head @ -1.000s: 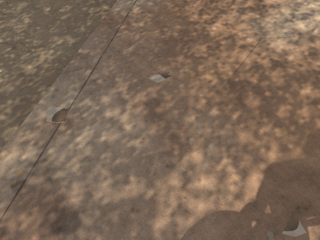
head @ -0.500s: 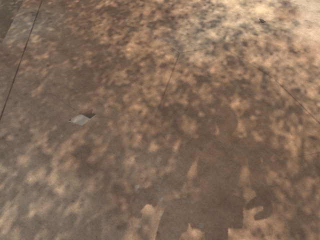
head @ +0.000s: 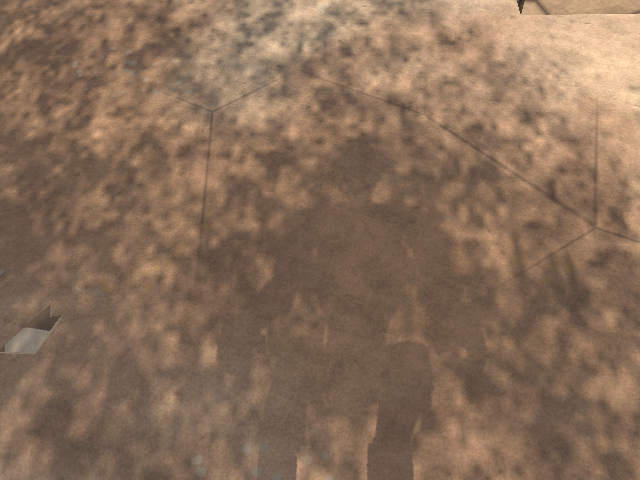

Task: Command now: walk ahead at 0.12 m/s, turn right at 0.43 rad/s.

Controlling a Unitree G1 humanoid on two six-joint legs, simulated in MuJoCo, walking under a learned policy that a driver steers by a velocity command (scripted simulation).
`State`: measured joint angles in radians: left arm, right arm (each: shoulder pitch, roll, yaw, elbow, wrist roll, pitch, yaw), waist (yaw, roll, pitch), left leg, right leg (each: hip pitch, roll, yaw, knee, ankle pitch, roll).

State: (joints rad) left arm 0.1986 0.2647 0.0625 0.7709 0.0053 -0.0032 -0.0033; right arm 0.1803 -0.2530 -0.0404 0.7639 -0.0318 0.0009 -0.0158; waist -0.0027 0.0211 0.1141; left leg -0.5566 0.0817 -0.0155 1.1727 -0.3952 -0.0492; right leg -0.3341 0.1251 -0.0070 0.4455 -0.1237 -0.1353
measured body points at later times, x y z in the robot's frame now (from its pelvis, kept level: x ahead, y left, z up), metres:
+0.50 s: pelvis +0.06 +0.04 +0.01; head +0.07 +0.06 +0.46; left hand +0.16 +0.29 -0.13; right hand +0.14 -0.21 -0.11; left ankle +0.06 +0.15 -0.73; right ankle +0.06 -0.04 -0.73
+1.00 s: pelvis +0.07 +0.07 +0.01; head +0.07 +0.08 +0.46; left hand +0.10 +0.31 -0.15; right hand +0.09 -0.18 -0.14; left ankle +0.06 +0.15 -0.73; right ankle +0.06 -0.04 -0.73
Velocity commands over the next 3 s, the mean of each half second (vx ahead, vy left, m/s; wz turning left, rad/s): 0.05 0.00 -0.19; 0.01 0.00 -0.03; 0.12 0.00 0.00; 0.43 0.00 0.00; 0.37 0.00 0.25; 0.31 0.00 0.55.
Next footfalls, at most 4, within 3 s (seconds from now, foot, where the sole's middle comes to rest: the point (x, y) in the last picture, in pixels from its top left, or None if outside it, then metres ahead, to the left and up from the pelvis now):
0.38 left None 0.10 0.15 -0.77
1.62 right None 0.23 -0.08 -0.77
2.10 left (323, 390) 0.58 0.05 -0.77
2.62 right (388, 306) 0.78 -0.10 -0.77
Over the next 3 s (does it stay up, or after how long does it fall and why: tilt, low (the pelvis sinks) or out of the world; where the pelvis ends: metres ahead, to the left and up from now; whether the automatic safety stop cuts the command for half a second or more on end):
stays up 0.74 0.00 0.02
